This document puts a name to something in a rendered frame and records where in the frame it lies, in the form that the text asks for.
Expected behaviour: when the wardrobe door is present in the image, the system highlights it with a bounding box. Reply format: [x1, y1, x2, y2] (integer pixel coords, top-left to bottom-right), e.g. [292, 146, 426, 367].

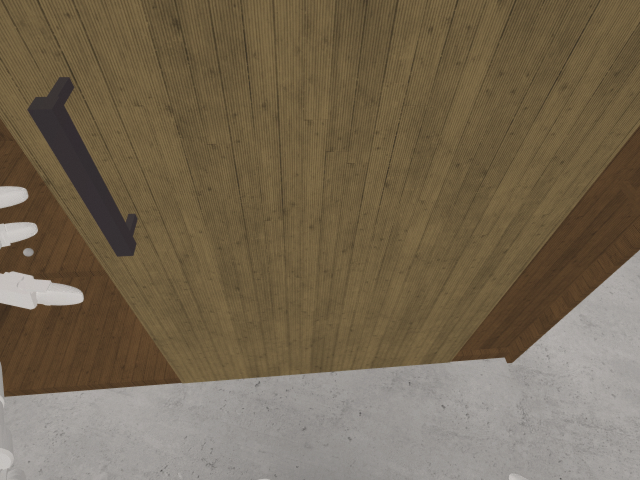
[0, 0, 640, 383]
[460, 126, 640, 351]

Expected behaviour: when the left robot hand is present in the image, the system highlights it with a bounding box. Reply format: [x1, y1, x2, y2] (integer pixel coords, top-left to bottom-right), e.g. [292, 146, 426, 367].
[0, 186, 84, 310]

